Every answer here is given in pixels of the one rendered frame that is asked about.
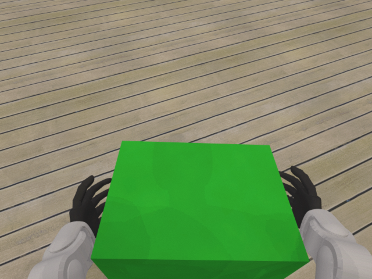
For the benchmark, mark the robot left hand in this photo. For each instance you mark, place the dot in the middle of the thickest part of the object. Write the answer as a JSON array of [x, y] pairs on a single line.
[[84, 203]]

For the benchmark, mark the robot right hand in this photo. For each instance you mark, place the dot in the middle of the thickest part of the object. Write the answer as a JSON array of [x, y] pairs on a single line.
[[304, 193]]

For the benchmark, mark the carton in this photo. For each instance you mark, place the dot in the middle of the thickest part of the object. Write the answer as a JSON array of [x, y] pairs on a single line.
[[178, 210]]

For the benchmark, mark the robot right forearm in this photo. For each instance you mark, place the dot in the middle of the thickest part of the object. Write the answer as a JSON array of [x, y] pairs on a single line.
[[334, 248]]

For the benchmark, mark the robot left forearm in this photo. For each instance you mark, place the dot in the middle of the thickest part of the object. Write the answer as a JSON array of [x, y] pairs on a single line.
[[69, 254]]

